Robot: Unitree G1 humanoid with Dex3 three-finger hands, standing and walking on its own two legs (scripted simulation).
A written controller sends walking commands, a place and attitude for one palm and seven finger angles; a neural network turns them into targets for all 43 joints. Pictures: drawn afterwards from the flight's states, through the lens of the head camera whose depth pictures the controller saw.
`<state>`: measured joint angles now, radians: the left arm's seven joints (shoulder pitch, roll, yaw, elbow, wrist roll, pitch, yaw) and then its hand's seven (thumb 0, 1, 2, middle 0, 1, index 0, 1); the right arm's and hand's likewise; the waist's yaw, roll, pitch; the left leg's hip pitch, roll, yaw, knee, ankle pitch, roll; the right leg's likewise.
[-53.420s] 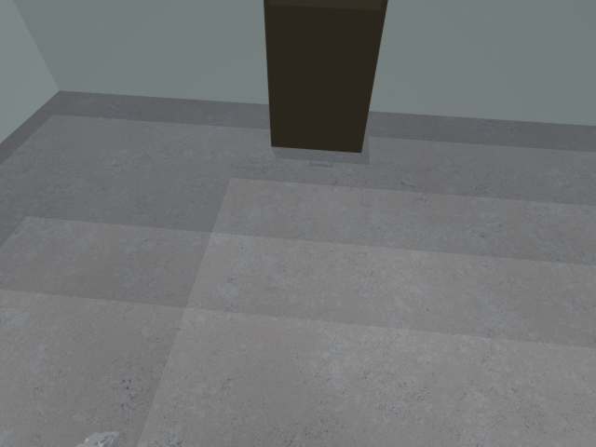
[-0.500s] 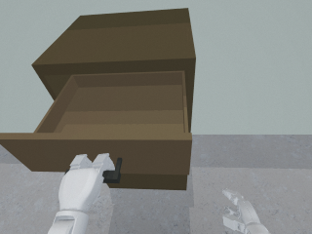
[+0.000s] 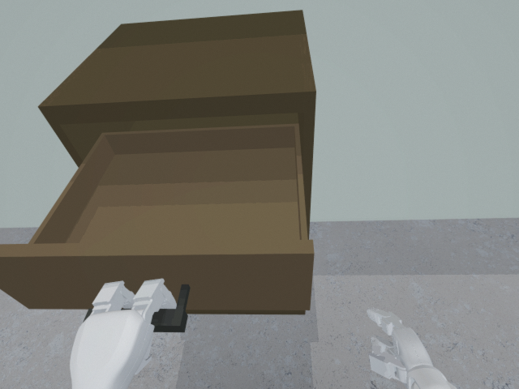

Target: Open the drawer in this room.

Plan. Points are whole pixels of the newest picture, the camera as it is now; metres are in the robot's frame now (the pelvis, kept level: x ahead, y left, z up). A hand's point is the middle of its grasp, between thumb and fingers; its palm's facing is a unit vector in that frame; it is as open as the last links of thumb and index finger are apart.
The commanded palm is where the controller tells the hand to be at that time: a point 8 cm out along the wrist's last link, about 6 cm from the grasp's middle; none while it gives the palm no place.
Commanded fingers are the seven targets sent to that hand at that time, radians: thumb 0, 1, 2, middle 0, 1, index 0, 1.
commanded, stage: open the thumb to release the handle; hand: left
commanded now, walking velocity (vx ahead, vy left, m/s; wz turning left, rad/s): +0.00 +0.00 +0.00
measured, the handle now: (140, 305) +0.21 +0.19 +0.08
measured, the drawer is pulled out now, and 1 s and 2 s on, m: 0.30 0.29 0.28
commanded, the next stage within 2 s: lift the hand off the handle in 0.60 s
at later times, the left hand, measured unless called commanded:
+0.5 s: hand (134, 342) +0.17 +0.19 +0.05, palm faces +0.06 -0.16 -0.99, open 10.0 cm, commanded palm +0.14 +0.20 +0.11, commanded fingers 0.00 -0.50 0.30 -0.30 -1.20 -0.30 -1.20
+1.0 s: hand (138, 332) +0.18 +0.19 +0.05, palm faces +0.09 -0.15 -0.98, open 13.3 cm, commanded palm +0.16 +0.19 +0.11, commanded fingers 0.00 -0.50 0.30 -0.30 -1.20 -0.30 -1.20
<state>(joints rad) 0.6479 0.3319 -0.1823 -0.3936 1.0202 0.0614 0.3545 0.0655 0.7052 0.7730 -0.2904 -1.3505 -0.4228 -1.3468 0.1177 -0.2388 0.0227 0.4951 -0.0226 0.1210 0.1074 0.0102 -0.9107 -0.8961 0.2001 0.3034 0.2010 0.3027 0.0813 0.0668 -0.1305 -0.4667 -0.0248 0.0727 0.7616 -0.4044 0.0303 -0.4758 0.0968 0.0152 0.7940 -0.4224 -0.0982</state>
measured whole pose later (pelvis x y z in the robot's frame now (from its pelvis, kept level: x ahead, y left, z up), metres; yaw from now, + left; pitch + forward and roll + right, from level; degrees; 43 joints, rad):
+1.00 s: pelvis -0.02 +0.00 +0.01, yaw +3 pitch +3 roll +1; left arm 0.34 0.32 -0.24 -0.18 1.04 0.11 0.31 0.00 -0.49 0.30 -0.36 -1.24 -0.40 -1.28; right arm 0.09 -0.22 0.01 0.59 -0.02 0.13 0.02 0.01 -0.91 -0.90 0.20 0.30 0.20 0.30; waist 0.12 0.07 -0.08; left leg -0.42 -0.05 0.02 0.69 -0.33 0.03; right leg -0.41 0.08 -0.03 0.71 -0.37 -0.10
